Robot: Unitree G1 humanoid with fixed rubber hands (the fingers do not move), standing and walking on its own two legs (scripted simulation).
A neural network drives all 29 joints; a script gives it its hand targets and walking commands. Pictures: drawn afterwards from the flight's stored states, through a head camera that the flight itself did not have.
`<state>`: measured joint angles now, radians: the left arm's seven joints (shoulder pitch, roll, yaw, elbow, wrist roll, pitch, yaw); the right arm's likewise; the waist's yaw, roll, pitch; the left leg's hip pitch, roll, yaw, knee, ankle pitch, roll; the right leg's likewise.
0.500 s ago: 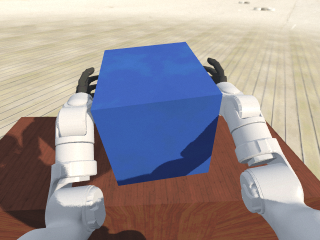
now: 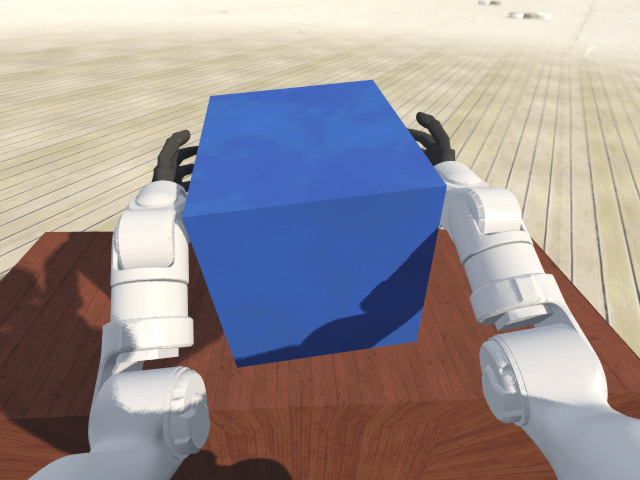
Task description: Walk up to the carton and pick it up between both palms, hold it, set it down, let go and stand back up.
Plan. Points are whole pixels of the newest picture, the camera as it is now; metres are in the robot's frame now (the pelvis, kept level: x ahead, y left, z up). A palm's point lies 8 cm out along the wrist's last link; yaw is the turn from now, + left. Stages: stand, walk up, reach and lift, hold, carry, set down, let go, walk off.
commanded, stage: hold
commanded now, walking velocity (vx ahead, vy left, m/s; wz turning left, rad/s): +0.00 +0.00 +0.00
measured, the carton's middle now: (309, 214) +0.37 +0.01 +0.21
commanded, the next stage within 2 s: set down in 1.28 s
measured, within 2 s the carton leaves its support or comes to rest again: neither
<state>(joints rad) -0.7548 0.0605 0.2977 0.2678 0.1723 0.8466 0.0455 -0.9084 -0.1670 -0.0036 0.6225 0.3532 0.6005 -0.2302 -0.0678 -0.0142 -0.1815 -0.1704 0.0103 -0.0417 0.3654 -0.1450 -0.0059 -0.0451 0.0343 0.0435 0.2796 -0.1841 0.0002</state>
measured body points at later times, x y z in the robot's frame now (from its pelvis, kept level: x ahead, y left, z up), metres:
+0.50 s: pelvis +0.01 +0.00 +0.00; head -0.09 +0.01 +0.44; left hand +0.37 +0.17 +0.25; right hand +0.38 -0.15 +0.27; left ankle +0.04 +0.12 -0.75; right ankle -0.02 -0.12 -0.75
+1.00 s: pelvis +0.00 +0.00 +0.00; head -0.09 +0.01 +0.44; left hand +0.36 +0.17 +0.24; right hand +0.38 -0.15 +0.26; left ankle +0.04 +0.12 -0.75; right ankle -0.02 -0.12 -0.75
